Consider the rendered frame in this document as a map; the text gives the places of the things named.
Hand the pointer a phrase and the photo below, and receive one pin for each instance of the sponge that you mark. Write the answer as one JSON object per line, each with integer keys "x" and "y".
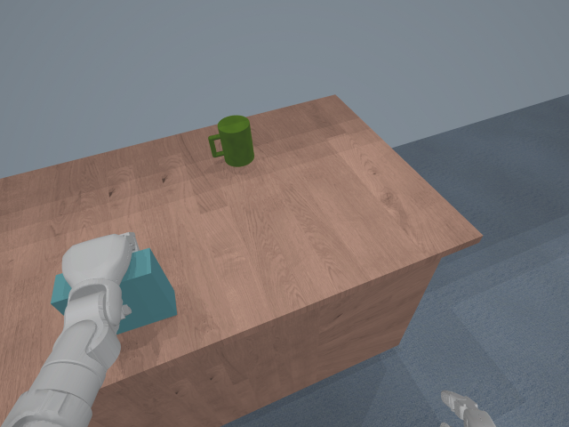
{"x": 145, "y": 289}

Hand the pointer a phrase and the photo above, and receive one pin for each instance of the table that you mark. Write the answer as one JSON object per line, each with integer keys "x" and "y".
{"x": 303, "y": 263}

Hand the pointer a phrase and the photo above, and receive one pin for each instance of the robot right hand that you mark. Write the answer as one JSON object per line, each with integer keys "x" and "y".
{"x": 466, "y": 409}

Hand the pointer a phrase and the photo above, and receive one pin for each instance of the robot left forearm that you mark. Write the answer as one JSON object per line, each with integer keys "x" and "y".
{"x": 68, "y": 383}

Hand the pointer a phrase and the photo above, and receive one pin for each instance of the robot left hand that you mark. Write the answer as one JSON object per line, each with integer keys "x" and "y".
{"x": 106, "y": 257}

